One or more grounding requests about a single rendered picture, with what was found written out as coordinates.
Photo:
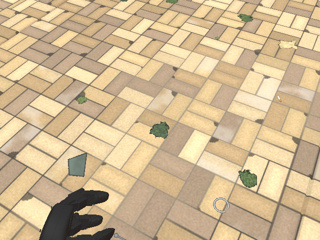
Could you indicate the robot left hand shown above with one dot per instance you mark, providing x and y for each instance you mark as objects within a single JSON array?
[{"x": 62, "y": 222}]

